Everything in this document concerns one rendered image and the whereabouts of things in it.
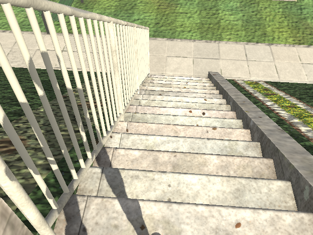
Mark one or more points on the stairs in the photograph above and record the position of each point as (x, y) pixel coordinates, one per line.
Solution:
(182, 163)

